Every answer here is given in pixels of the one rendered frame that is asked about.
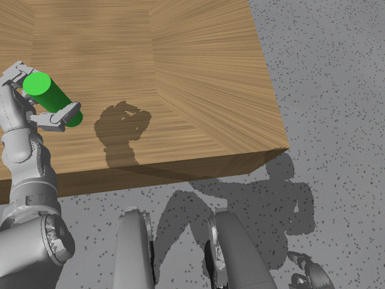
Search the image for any left robot hand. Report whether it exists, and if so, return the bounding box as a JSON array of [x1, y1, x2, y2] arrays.
[[0, 61, 81, 134]]

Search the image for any right robot hand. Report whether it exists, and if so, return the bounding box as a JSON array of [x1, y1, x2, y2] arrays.
[[287, 251, 335, 289]]

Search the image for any can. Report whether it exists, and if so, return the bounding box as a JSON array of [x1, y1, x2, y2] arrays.
[[23, 72, 83, 127]]

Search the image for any right robot foot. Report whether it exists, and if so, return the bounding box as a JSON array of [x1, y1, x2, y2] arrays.
[[205, 240, 229, 289]]

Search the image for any left robot arm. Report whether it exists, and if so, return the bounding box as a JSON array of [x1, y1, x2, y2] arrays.
[[0, 128, 75, 289]]

